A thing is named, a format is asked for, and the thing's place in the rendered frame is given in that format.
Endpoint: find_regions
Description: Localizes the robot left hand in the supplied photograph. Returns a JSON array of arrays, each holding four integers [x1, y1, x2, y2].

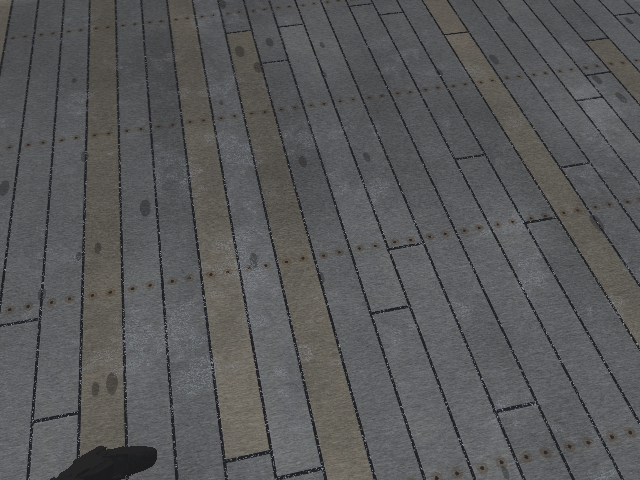
[[50, 446, 157, 480]]

